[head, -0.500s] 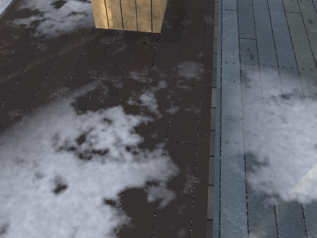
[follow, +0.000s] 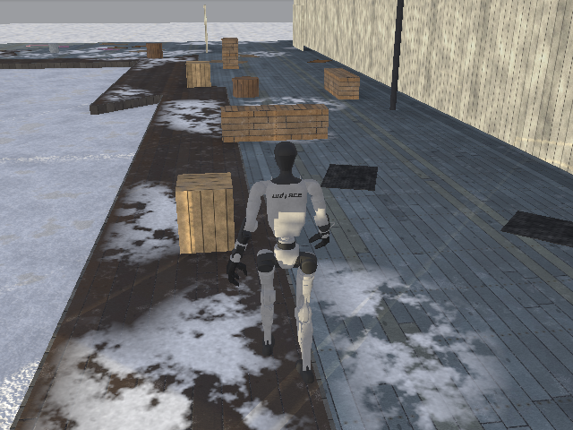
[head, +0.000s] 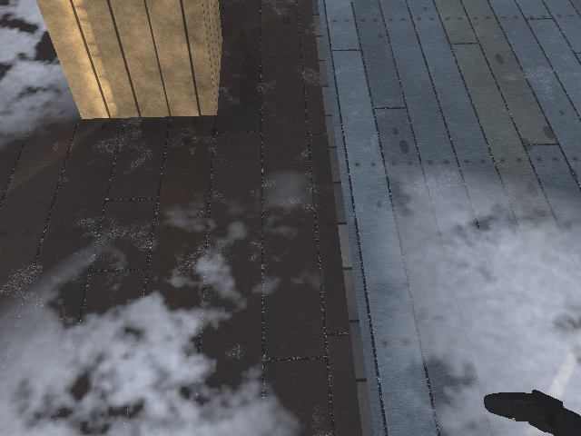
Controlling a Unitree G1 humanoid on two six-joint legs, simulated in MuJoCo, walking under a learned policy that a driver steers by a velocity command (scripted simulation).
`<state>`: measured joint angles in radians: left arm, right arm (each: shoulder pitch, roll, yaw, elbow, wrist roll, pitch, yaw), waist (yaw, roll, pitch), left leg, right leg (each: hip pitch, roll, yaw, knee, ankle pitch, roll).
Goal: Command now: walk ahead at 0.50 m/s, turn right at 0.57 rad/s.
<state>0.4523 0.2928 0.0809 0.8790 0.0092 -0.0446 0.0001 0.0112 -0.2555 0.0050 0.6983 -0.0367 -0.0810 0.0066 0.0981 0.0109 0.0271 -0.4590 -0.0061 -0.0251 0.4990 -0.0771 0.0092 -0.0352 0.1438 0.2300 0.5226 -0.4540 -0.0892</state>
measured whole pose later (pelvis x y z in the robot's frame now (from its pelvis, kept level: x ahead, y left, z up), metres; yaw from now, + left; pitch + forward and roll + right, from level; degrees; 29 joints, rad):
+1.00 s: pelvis +0.51 -0.06 +0.01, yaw -9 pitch +1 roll -2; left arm 0.46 0.23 0.03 1.00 0.02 -0.08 0.00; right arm 0.04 -0.23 -0.02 0.79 -0.03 -0.04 0.03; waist 0.07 0.02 0.04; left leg -0.51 0.04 0.07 0.56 -0.11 0.07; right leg 0.13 0.07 -0.06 0.21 -0.36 -0.05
